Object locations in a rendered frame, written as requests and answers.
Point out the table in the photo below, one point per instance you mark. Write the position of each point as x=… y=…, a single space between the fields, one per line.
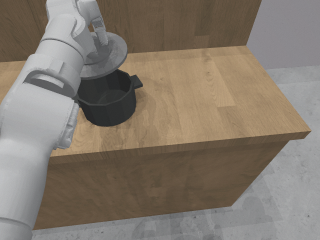
x=208 y=119

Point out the left robot upper arm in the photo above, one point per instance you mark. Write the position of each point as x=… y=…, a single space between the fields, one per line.
x=37 y=122

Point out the pot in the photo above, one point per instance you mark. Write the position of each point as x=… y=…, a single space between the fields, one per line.
x=109 y=100

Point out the knob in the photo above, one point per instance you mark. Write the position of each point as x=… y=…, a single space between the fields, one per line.
x=96 y=42

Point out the lid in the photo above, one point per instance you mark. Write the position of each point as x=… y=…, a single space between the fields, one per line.
x=110 y=58

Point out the left robot forearm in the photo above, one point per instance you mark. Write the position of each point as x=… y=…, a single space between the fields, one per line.
x=62 y=52

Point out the left robot hand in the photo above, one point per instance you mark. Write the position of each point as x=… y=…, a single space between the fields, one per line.
x=96 y=21

